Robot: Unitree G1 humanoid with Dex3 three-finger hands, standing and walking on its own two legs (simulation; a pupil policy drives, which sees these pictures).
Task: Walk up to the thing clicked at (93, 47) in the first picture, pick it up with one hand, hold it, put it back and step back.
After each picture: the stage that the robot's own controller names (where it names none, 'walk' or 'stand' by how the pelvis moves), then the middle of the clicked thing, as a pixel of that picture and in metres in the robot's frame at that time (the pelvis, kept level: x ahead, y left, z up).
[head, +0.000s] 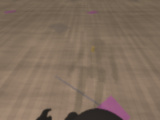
stand; (93, 49) +1.52 -0.04 -0.72
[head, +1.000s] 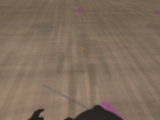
walk; (82, 50) +1.39 +0.09 -0.72
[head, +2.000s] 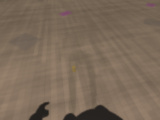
walk; (73, 68) +0.84 +0.25 -0.71
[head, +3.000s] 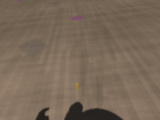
walk; (77, 85) +0.53 +0.23 -0.70
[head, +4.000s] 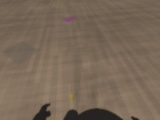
stand; (71, 97) +0.36 +0.23 -0.70
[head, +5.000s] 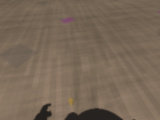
stand; (71, 101) +0.31 +0.22 -0.71
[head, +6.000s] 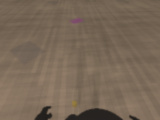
stand; (74, 104) +0.29 +0.17 -0.72
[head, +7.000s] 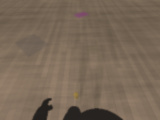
stand; (76, 95) +0.35 +0.15 -0.70
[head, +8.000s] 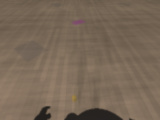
stand; (74, 98) +0.38 +0.18 -0.72
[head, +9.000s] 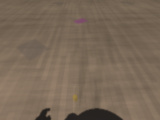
stand; (75, 97) +0.38 +0.17 -0.73
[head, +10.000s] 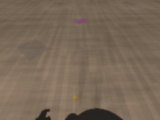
stand; (75, 98) +0.38 +0.17 -0.73
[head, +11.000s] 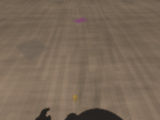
go down; (75, 98) +0.37 +0.17 -0.72
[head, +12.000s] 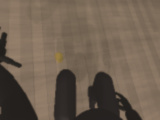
go down; (59, 57) +0.45 +0.23 -0.29
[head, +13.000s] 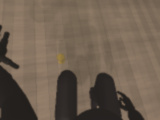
approach; (61, 59) +0.45 +0.23 -0.28
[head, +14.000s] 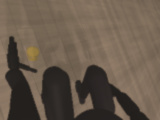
close in; (33, 54) +0.43 +0.27 -0.22
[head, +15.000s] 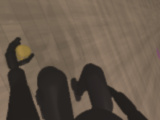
close; (23, 53) +0.42 +0.28 -0.22
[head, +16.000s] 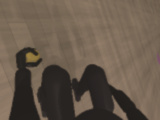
lift; (32, 57) +0.39 +0.25 -0.23
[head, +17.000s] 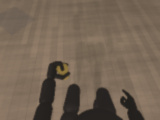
lift; (63, 72) +0.33 +0.19 -0.02
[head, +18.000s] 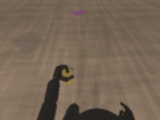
hold; (67, 76) +0.32 +0.17 +0.00
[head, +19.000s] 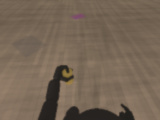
hold; (68, 76) +0.32 +0.17 +0.00
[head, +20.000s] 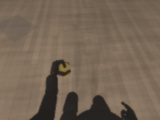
crouch; (65, 70) +0.36 +0.18 -0.06
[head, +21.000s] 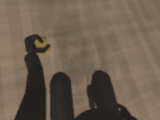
lower; (43, 46) +0.49 +0.27 -0.09
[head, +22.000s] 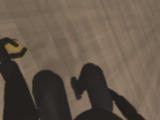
lower; (16, 50) +0.44 +0.30 -0.22
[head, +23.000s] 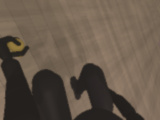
lower; (17, 48) +0.45 +0.29 -0.23
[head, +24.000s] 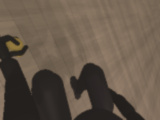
lower; (16, 48) +0.45 +0.30 -0.23
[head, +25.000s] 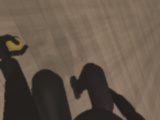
lower; (16, 47) +0.45 +0.29 -0.23
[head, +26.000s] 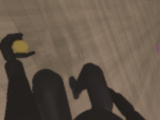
open; (20, 49) +0.44 +0.28 -0.24
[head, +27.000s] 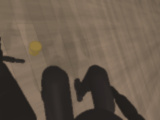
stand; (35, 48) +0.45 +0.26 -0.24
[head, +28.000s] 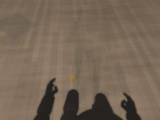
stand; (72, 78) +0.44 +0.17 -0.56
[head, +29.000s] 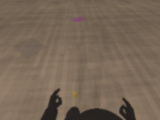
stand; (75, 94) +0.42 +0.16 -0.66
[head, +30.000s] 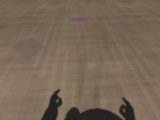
stand; (74, 95) +0.41 +0.16 -0.67
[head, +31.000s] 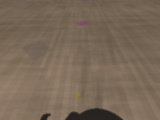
stand; (78, 95) +0.44 +0.15 -0.72
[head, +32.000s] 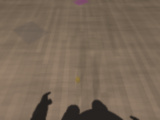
walk; (77, 80) +0.50 +0.12 -0.70
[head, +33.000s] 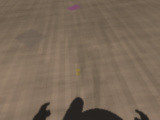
walk; (78, 72) +0.69 +0.21 -0.69
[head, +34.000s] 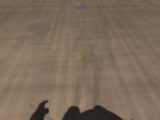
stand; (80, 58) +1.03 +0.18 -0.70
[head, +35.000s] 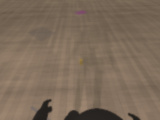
stand; (80, 61) +1.03 +0.18 -0.71
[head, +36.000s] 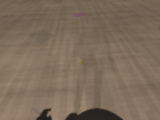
stand; (80, 62) +1.05 +0.20 -0.72
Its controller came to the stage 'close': yes
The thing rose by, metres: 0.71
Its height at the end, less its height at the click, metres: +0.00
